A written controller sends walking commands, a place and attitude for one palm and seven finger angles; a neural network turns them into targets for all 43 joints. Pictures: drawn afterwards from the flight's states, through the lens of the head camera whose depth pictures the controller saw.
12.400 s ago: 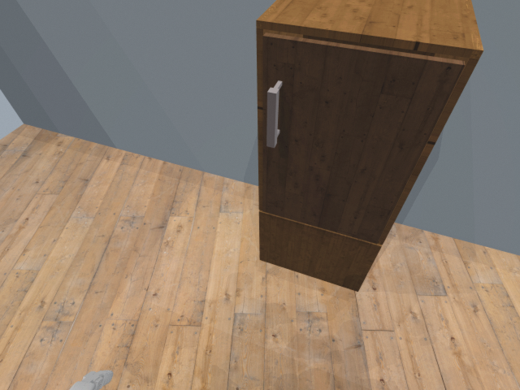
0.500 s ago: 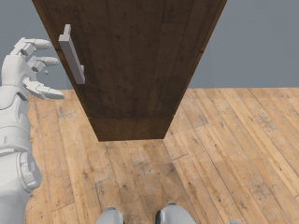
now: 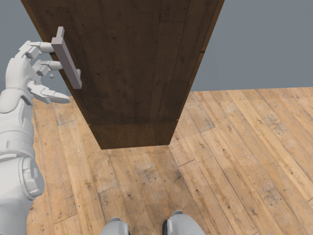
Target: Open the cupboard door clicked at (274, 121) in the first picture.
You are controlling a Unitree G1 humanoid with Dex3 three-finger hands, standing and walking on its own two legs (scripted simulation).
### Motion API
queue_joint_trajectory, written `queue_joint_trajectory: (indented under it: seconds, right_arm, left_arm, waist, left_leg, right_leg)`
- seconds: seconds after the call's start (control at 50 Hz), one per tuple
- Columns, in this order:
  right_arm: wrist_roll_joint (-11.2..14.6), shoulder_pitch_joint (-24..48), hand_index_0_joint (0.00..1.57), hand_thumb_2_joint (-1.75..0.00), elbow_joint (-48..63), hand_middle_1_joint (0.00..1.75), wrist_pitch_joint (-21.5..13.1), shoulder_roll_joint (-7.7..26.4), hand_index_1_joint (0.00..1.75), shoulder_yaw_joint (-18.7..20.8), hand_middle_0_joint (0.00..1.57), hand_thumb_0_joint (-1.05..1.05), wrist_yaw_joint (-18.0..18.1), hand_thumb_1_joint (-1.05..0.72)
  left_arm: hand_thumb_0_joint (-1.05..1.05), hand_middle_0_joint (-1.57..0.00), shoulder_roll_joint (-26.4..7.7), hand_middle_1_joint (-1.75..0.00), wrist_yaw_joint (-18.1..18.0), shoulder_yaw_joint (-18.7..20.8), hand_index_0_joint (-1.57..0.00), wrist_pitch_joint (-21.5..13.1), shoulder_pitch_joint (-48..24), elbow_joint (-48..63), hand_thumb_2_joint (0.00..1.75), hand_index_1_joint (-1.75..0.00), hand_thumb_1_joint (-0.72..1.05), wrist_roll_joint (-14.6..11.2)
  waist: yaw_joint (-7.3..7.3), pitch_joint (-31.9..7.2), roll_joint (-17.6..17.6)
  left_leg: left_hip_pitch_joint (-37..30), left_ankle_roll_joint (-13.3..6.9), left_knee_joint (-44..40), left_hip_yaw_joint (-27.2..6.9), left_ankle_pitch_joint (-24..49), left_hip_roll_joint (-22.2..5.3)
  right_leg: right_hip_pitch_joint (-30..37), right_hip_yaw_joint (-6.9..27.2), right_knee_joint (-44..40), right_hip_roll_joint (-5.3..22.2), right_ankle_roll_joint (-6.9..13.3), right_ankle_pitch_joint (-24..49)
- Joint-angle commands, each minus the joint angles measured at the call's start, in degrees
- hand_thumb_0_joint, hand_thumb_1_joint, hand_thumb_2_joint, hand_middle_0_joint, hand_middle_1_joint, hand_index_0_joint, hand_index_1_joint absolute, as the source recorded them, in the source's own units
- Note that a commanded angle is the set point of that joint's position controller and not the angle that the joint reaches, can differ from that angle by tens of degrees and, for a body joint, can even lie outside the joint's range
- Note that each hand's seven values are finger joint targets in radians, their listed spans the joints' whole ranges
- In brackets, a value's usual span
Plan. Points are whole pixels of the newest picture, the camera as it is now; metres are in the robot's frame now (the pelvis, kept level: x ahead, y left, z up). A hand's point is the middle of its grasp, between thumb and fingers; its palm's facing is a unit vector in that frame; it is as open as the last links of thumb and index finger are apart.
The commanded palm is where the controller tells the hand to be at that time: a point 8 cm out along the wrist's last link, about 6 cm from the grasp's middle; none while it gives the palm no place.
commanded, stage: slide the fingers in behind the handle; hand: left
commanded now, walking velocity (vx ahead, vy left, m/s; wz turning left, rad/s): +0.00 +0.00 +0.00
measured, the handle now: (69, 60) +0.54 +0.19 +0.09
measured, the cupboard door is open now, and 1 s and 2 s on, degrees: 0 0 0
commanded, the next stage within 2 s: close the thumb around the handle in 1.34 s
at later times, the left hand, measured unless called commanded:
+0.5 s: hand (63, 78) +0.48 +0.19 +0.09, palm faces -0.02 -1.00 +0.01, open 14.0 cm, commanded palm +0.45 +0.24 +0.09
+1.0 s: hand (78, 77) +0.48 +0.16 +0.08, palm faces +0.00 -1.00 -0.01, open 14.0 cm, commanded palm +0.45 +0.22 +0.09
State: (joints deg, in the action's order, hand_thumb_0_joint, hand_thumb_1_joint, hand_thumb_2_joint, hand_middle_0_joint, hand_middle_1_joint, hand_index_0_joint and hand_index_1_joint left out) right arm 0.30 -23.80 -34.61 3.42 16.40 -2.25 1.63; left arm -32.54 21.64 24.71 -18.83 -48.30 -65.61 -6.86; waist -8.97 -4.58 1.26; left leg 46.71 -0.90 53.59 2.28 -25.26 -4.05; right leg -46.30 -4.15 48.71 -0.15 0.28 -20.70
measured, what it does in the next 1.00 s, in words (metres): stands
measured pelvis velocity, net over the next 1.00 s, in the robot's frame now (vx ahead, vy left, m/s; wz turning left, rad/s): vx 0.00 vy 0.00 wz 0.00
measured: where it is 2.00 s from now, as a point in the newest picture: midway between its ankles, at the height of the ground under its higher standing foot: outside the picture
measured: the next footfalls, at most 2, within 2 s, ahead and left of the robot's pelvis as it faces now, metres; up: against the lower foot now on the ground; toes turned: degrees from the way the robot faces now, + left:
none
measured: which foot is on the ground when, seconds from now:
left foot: down 0.00-1.00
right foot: down 0.00-1.00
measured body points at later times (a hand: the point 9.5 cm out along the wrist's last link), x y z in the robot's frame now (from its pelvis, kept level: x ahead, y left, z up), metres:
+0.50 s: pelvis +0.00 +0.00 +0.00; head +0.10 +0.01 +0.44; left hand +0.47 +0.25 +0.09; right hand +0.04 -0.26 -0.11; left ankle +0.00 +0.11 -0.69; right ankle +0.02 -0.12 -0.69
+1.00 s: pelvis +0.00 +0.00 +0.00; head +0.10 +0.00 +0.44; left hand +0.48 +0.22 +0.09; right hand +0.02 -0.27 -0.11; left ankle +0.00 +0.11 -0.69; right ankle +0.02 -0.12 -0.69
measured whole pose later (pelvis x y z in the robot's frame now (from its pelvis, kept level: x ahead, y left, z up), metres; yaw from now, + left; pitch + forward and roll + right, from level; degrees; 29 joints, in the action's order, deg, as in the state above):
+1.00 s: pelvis +0.00 +0.00 +0.00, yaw +0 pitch +17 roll -2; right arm -0.2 -23.1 -35.5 1.7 15.2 -1.2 -0.1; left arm -22.2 11.5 19.5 -21.1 -46.4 -62.3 -6.3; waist -7.8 -5.4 1.8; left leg 44.6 -0.7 52.5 2.8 -25.0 -3.5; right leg -45.0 -3.4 49.1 0.2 0.4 -21.1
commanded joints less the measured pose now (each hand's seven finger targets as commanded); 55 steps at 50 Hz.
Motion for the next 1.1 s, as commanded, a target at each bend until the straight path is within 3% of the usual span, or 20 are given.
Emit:
queue_joint_trajectory:
  seconds: [0.0,0.06,0.12,0.22,0.26,0.3,0.36,0.4,0.5,0.58,0.64,0.74,0.8,0.84,0.9,0.94,1.0,1.04,1.06,1.08]
  right_arm:
    - [-0.19,-7.42,0.20,-0.90,3.56,0.30,-1.35,9.59,0.30,3.76,0.20,0.00,0.47,-0.90]
    - [-0.03,-7.49,0.20,-0.90,3.53,0.30,-1.39,9.75,0.30,3.92,0.20,0.00,0.46,-0.90]
    - [-0.04,-6.92,0.20,-0.90,3.79,0.30,-1.44,9.31,0.30,3.71,0.20,0.00,0.23,-0.90]
    - [0.09,-6.52,0.20,-0.90,4.04,0.30,-1.49,9.28,0.30,3.93,0.20,0.00,0.22,-0.90]
    - [0.12,-6.29,0.20,-0.90,4.06,0.30,-1.64,9.18,0.30,3.98,0.20,0.00,0.21,-0.90]
    - [0.08,-6.10,0.20,-0.90,4.00,0.30,-1.82,8.76,0.30,4.03,0.20,0.00,-0.02,-0.90]
    - [-0.01,-6.02,0.20,-0.90,3.05,0.30,-1.96,8.80,0.30,4.14,0.20,0.00,-0.24,-0.90]
    - [0.04,-6.00,0.20,-0.90,3.02,0.30,-2.02,9.05,0.30,4.30,0.20,0.00,-0.15,-0.90]
    - [-0.22,-5.70,0.20,-0.90,3.07,0.30,-2.34,8.54,0.30,4.12,0.20,0.00,-0.42,-0.90]
    - [-0.26,-5.66,0.20,-0.90,3.11,0.30,-2.42,8.49,0.30,3.86,0.20,0.00,-0.35,-0.90]
    - [-0.20,-5.48,0.20,-0.90,3.10,0.30,-2.69,8.41,0.30,3.90,0.20,0.00,-0.26,-0.90]
    - [-0.35,-5.92,0.20,-0.90,2.90,0.30,-3.04,8.24,0.30,4.30,0.20,0.00,-0.80,-0.90]
    - [-0.17,-6.16,0.20,-0.90,2.49,0.30,-2.67,8.48,0.30,4.23,0.20,0.00,-0.68,-0.90]
    - [-0.19,-6.17,0.20,-0.90,2.58,0.30,-2.58,8.22,0.30,4.30,0.20,0.00,-0.82,-0.90]
    - [-0.43,-6.34,0.20,-0.90,2.74,0.30,-2.72,8.18,0.30,4.44,0.20,0.00,-0.89,-0.90]
    - [-0.46,-6.04,0.20,-0.90,2.79,0.30,-2.89,7.73,0.30,4.43,0.20,0.00,-1.16,-0.90]
    - [-0.42,-6.00,0.20,-0.90,2.59,0.30,-2.88,8.13,0.30,4.27,0.20,0.00,-0.95,-0.90]
    - [-0.28,-5.95,0.20,-0.90,2.56,0.30,-3.03,8.01,0.30,4.30,0.20,0.00,-0.82,-0.90]
    - [-0.25,-5.77,0.20,-0.90,2.64,0.30,-3.09,8.05,0.30,4.10,0.20,0.00,-0.75,-0.90]
    - [-0.37,-5.98,0.20,-0.90,2.80,0.30,-3.09,8.17,0.30,4.24,0.20,0.00,-0.56,-0.90]
  left_arm:
    - [0.00,-0.30,-14.04,-1.20,-1.54,1.68,-0.30,-5.20,-23.49,14.51,0.30,-1.20,-0.50,-1.94]
    - [0.00,-0.30,-15.71,-1.20,-2.31,3.17,-0.30,-5.42,-23.11,13.67,0.30,-1.20,-0.50,-1.54]
    - [0.00,-0.30,-14.02,-1.20,-2.68,1.62,-0.30,-5.62,-22.06,14.17,0.30,-1.20,-0.50,-0.77]
    - [0.00,-0.30,-13.15,-1.20,-2.83,1.66,-0.30,-5.52,-22.17,15.06,0.30,-1.20,-0.50,-1.48]
    - [0.00,-0.30,-12.02,-1.20,-2.89,1.16,-0.30,-5.74,-21.85,16.14,0.30,-1.20,-0.50,-2.00]
    - [0.00,-0.30,-8.56,-1.20,-2.92,-1.28,-0.30,-6.10,-21.84,17.53,0.30,-1.20,-0.50,-2.15]
    - [0.00,-0.30,-5.39,-1.20,-3.68,-3.69,-0.30,-5.63,-23.29,15.43,0.30,-1.20,-0.50,-2.00]
    - [0.00,-0.30,-6.73,-1.20,-4.38,-2.06,-0.30,-5.53,-22.51,14.71,0.30,-1.20,-0.50,-2.15]
    - [0.00,-0.30,-6.65,-1.20,-6.28,-1.77,-0.30,-6.30,-22.90,15.85,0.30,-1.20,-0.50,-1.10]
    - [0.00,-0.30,-7.28,-1.20,-7.66,-1.71,-0.30,-6.80,-25.39,14.89,0.30,-1.20,-0.50,-0.31]
    - [0.00,-0.30,-7.85,-1.20,-7.96,-1.43,-0.30,-7.16,-26.16,15.72,0.30,-1.20,-0.50,0.05]
    - [0.00,-0.30,-3.54,-1.20,-7.99,-3.43,-0.30,-7.47,-23.49,17.10,0.30,-1.20,-0.50,-0.92]
    - [0.00,-0.30,-3.90,-1.20,-8.09,-2.78,-0.30,-5.94,-21.70,12.96,0.30,-1.20,-0.50,-1.19]
    - [0.00,-0.30,-2.25,-1.20,-8.48,-4.02,-0.30,-5.32,-23.05,13.26,0.30,-1.20,-0.50,-0.82]
    - [0.00,-0.30,-3.99,-1.20,-9.80,-2.90,-0.30,-6.49,-23.77,16.05,0.30,-1.20,-0.50,-0.01]
    - [0.00,-0.30,-1.77,-1.20,-10.59,-4.09,-0.30,-7.49,-23.39,17.49,0.30,-1.20,-0.50,-0.23]
    - [0.00,-0.30,-5.38,-1.20,-11.33,-1.54,-0.30,-8.10,-23.05,15.55,0.30,-1.20,-0.50,0.07]
    - [0.00,-0.30,-5.05,-1.20,-11.04,-2.13,-0.30,-7.89,-23.81,14.19,0.30,-1.20,-0.50,0.78]
    - [0.00,-0.30,-5.32,-1.20,-10.68,-2.66,-0.30,-7.96,-24.87,14.58,0.30,-1.20,-0.50,1.07]
    - [0.00,-0.30,-6.61,-1.20,-10.55,-1.57,-0.30,-8.51,-25.35,15.91,0.30,-1.20,-0.50,1.13]
  waist:
    - [0.63,-26.39,5.14]
    - [0.90,-25.30,3.80]
    - [1.18,-25.00,6.90]
    - [1.21,-25.70,5.33]
    - [1.25,-26.29,4.86]
    - [1.10,-26.83,7.59]
    - [-0.15,-22.96,5.21]
    - [0.24,-23.98,3.23]
    - [1.31,-25.40,5.63]
    - [0.38,-23.66,2.48]
    - [0.74,-26.00,5.45]
    - [1.10,-29.27,5.66]
    - [0.67,-24.71,0.99]
    - [0.51,-23.32,2.26]
    - [1.33,-25.32,4.30]
    - [1.33,-25.88,4.78]
    - [1.23,-24.70,0.71]
    - [0.84,-23.26,0.06]
    - [0.74,-23.14,1.80]
    - [1.13,-25.10,2.36]
  left_leg:
    - [-16.73,-0.70,-6.17,-3.42,21.41,2.50]
    - [-14.04,-0.87,-6.55,-2.92,19.05,2.76]
    - [-15.58,-0.68,-6.53,-2.67,20.25,2.78]
    - [-15.89,-0.73,-6.46,-2.63,20.81,2.79]
    - [-16.42,-0.67,-6.61,-2.71,21.52,2.76]
    - [-19.39,-0.42,-6.27,-3.03,24.46,2.62]
    - [-18.64,-0.33,-6.65,-3.61,21.21,2.44]
    - [-17.66,-0.48,-6.68,-3.48,20.80,2.62]
    - [-18.50,-0.21,-6.36,-3.50,22.23,2.90]
    - [-15.54,-0.65,-6.38,-3.42,19.24,3.11]
    - [-16.43,-0.38,-6.32,-3.12,19.89,3.20]
    - [-20.40,0.06,-5.98,-3.51,23.87,2.80]
    - [-15.38,-0.37,-6.60,-2.90,20.72,2.96]
    - [-14.71,-0.51,-7.01,-2.54,19.05,3.28]
    - [-16.54,-0.34,-6.90,-2.90,20.50,3.26]
    - [-18.07,-0.16,-6.72,-2.80,21.69,3.18]
    - [-13.72,-0.55,-6.92,-2.32,18.53,3.46]
    - [-11.96,-0.79,-7.09,-1.88,15.94,3.69]
    - [-11.89,-0.78,-7.29,-1.86,15.23,3.80]
    - [-13.43,-0.83,-7.09,-2.18,16.51,3.78]
  right_leg:
    - [13.13,2.18,-3.90,-2.49,0.62,17.40]
    - [15.07,2.67,-4.04,-2.28,0.56,17.22]
    - [13.86,2.53,-3.80,-2.17,0.76,17.65]
    - [15.05,2.63,-3.87,-2.25,0.73,18.76]
    - [15.45,2.55,-3.89,-2.22,0.70,19.38]
    - [13.34,2.20,-3.55,-2.34,0.87,20.13]
    - [10.48,1.54,-4.09,-2.41,0.74,16.63]
    - [12.21,1.78,-4.00,-2.34,0.66,17.19]
    - [12.11,1.83,-3.26,-2.06,0.85,17.79]
    - [12.98,2.19,-3.37,-2.15,0.71,16.86]
    - [13.66,2.60,-3.16,-1.94,0.71,17.85]
    - [12.90,1.87,-2.98,-2.27,0.78,19.18]
    - [14.29,1.96,-3.57,-2.21,0.53,19.04]
    - [13.93,2.06,-4.01,-2.03,0.56,18.12]
    - [13.62,2.19,-3.52,-2.00,0.79,18.25]
    - [13.32,2.07,-3.49,-2.11,0.85,18.79]
    - [16.20,2.79,-3.71,-2.01,0.51,18.67]
    - [16.64,3.22,-4.20,-1.87,0.40,17.67]
    - [16.62,3.47,-4.25,-1.75,0.47,17.10]
    - [17.00,3.29,-3.78,-1.81,0.71,17.71]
